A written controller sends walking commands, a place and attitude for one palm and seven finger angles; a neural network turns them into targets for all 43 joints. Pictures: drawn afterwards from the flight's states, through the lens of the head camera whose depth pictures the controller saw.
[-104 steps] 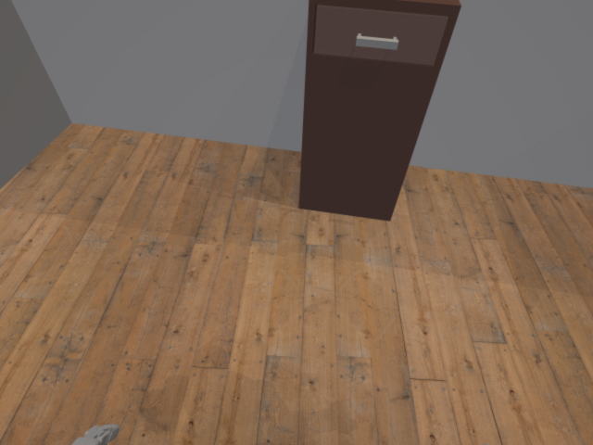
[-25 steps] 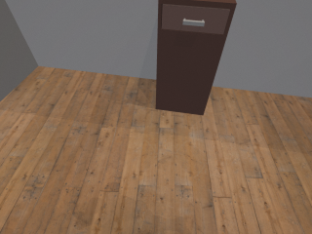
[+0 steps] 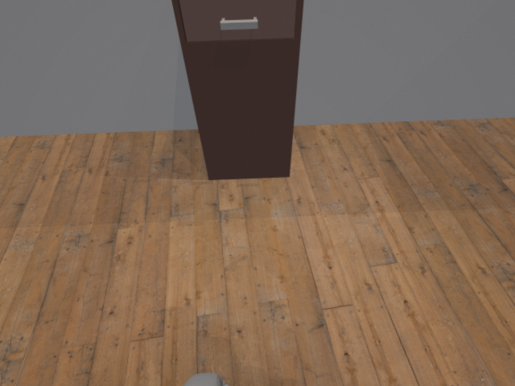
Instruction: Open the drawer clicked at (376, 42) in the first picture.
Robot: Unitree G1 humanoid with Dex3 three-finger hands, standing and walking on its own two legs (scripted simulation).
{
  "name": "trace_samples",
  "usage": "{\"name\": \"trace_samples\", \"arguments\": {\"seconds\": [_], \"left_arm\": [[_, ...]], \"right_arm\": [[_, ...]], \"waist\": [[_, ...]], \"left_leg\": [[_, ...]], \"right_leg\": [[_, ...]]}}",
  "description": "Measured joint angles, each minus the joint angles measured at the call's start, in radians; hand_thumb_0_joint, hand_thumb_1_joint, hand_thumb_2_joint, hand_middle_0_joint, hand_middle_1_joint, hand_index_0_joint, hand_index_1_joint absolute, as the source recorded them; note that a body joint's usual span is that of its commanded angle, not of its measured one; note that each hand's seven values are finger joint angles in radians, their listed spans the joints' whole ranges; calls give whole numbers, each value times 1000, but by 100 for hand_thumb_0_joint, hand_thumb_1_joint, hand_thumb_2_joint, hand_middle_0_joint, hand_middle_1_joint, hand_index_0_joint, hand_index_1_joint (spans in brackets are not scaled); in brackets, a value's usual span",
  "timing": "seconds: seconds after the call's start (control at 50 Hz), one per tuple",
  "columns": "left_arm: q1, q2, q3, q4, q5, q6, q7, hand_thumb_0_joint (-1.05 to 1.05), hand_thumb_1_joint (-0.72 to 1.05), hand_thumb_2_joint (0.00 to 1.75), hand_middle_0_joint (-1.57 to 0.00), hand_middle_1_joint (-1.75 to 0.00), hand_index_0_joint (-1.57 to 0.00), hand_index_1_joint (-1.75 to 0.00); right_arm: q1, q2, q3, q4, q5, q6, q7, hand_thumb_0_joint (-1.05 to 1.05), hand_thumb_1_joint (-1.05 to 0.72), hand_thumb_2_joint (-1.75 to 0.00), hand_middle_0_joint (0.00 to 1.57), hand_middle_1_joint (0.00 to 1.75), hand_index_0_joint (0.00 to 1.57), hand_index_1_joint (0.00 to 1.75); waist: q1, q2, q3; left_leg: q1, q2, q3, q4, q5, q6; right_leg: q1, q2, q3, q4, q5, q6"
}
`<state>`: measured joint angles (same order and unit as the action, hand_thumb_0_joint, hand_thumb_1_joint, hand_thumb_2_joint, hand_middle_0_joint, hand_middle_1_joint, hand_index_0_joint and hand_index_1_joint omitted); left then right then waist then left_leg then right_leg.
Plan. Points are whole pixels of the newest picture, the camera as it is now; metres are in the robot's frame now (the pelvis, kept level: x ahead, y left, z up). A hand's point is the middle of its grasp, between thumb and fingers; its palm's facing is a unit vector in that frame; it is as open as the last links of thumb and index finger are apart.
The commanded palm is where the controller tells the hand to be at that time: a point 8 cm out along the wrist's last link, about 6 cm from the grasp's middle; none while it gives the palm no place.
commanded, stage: walk to a spot facing it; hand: left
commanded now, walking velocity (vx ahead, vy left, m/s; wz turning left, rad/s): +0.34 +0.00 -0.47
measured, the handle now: (239, 22) +1.19 +0.19 +0.05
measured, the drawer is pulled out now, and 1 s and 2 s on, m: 0.00 0.00 0.00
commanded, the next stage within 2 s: none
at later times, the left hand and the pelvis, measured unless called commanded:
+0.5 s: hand (145, 354) +0.19 +0.25 -0.19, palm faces -0.13 -0.98 -0.17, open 7.4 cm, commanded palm none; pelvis +0.21 +0.06 -0.01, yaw -15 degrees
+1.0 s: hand (245, 207) +0.56 +0.10 -0.17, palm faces -0.55 -0.82 -0.16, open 7.4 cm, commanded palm none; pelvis +0.36 +0.02 -0.01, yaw -31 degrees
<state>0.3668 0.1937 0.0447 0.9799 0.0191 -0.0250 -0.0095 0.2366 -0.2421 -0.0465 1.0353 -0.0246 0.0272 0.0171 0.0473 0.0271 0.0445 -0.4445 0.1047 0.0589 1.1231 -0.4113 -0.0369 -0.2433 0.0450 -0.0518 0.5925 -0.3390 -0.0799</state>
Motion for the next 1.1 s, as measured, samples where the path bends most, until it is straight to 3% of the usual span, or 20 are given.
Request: {"name": "trace_samples", "arguments": {"seconds": [0.14,0.22,0.32,0.4,0.44,0.48,0.54,0.6,0.7,0.82,0.94,1.0,1.02,1.04,1.06,1.1], "left_arm": [[80,-40,-11,55,0,-18,3,0,90,90,-20,-30,-20,-30],[93,-51,-10,66,3,-31,13,0,90,90,-20,-30,-20,-30],[101,-49,-8,70,11,-36,28,0,90,90,-20,-30,-20,-30],[110,-33,2,79,8,-28,30,0,90,90,-20,-30,-20,-30],[93,-19,14,92,-4,-14,23,0,90,90,-20,-30,-20,-30],[59,-2,25,95,-7,2,18,0,90,90,-20,-30,-20,-30],[-6,30,44,74,4,18,3,1,90,90,-20,-30,-19,-30],[-69,50,60,23,12,32,-7,1,91,90,-19,-30,-19,-30],[-147,59,74,-36,18,52,-13,0,91,90,-19,-30,-19,-30],[-217,36,60,-48,15,75,-19,0,91,90,-19,-30,-19,-30],[-272,-6,33,-53,10,80,-21,0,91,90,-19,-30,-19,-30],[-280,-21,19,-68,12,56,-22,0,91,90,-19,-30,-19,-30],[-279,-21,16,-73,13,39,-20,0,91,90,-19,-30,-19,-30],[-279,-21,13,-77,5,24,-13,0,90,90,-19,-30,-19,-30],[-278,-20,10,-79,-3,17,-5,0,90,90,-20,-30,-19,-30],[-264,-18,9,-76,-12,20,11,0,90,90,-20,-30,-20,-30]], "right_arm": [[-75,19,-14,-73,-1,-27,8,1,-91,-90,20,30,20,30],[-104,29,-15,-84,-1,-28,9,1,-91,-90,20,30,20,30],[-143,49,-5,-88,2,-27,13,1,-91,-90,20,30,19,30],[-168,76,13,-112,7,-57,10,1,-91,-90,20,30,20,30],[-171,92,21,-121,2,-86,1,1,-91,-90,20,30,20,30],[-155,103,30,-124,2,-97,-5,1,-91,-90,20,30,20,30],[-92,113,29,-105,3,-104,-18,0,-91,-90,21,30,20,30],[-19,106,8,-72,11,-110,-38,-1,-92,-90,21,30,20,30],[85,70,-3,-18,12,-102,-46,-1,-94,-90,20,30,20,30],[166,76,8,23,8,-85,-47,0,-92,-90,20,30,19,30],[194,102,13,34,-1,-61,-39,0,-91,-90,20,30,20,30],[207,111,11,32,5,-46,-31,1,-91,-90,20,30,20,30],[207,115,11,29,11,-37,-26,1,-91,-90,20,30,20,30],[190,115,12,25,17,-26,-24,1,-91,-90,21,30,20,30],[165,114,12,17,20,-14,-27,1,-91,-90,21,30,20,30],[109,109,9,-6,20,0,-29,1,-91,-90,21,30,20,30]], "waist": [[-15,-14,-11],[-4,-6,-14],[24,-13,-13],[31,-43,-9],[17,-65,2],[13,-79,12],[-3,-87,9],[-11,-85,-1],[-30,-84,-14],[-66,-65,15],[-103,-47,61],[-107,-33,72],[-100,-33,71],[-93,-33,79],[-92,-33,91],[-85,-34,102]], "left_leg": [[-174,10,-19,-30,222,-28],[-205,16,-30,-91,255,-32],[-164,1,-9,-256,214,-19],[-36,-42,19,-488,208,13],[-4,-48,47,-472,202,61],[40,-37,89,-447,149,86],[140,-32,132,-525,140,88],[221,-36,169,-611,145,92],[317,-53,233,-700,128,97],[393,-47,294,-719,72,87],[425,-22,361,-652,-26,56],[393,26,380,-490,-96,31],[340,51,355,-357,-82,20],[266,59,285,-183,-112,2],[195,49,204,-26,-133,-8],[89,33,88,147,-102,-22]], "right_leg": [[123,26,78,-218,73,0],[179,37,108,-264,58,8],[248,31,151,-274,-3,29],[267,11,194,-175,-107,56],[173,8,187,104,-166,56],[34,4,152,437,-155,52],[-136,-39,70,661,-37,62],[-266,-78,36,687,59,77],[-409,-118,38,660,191,103],[-411,-121,-11,472,218,116],[-300,-82,-87,217,115,86],[-195,-46,-113,77,118,53],[-179,-35,-110,58,106,11],[-189,-26,-102,89,81,-17],[-185,-20,-95,108,62,-32],[-151,-5,-77,90,56,-36]]}}
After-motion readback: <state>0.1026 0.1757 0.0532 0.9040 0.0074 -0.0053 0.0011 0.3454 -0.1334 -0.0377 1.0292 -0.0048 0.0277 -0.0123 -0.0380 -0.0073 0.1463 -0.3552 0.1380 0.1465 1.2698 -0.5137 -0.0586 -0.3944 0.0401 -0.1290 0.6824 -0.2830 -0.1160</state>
